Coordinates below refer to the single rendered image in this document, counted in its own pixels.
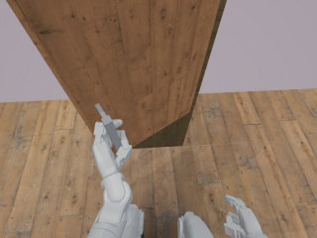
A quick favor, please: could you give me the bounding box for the right robot hand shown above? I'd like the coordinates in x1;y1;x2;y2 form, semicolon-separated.
224;194;263;238

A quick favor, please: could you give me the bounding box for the cupboard door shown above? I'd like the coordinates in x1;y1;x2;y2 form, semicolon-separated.
6;0;221;157

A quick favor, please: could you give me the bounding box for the left robot forearm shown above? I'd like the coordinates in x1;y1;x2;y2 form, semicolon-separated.
86;173;133;238

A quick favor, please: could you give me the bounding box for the left robot hand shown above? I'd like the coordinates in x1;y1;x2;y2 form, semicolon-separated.
91;119;133;179

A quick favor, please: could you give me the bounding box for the left robot thigh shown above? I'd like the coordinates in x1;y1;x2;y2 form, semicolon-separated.
122;207;145;238

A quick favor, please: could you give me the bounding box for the right robot thigh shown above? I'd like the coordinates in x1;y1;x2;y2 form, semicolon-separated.
177;214;214;238

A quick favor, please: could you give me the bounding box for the robot thigh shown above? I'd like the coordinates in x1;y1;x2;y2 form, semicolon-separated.
122;207;145;238
177;214;214;238

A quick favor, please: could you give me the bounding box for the handle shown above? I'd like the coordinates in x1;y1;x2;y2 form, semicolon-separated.
95;103;123;151

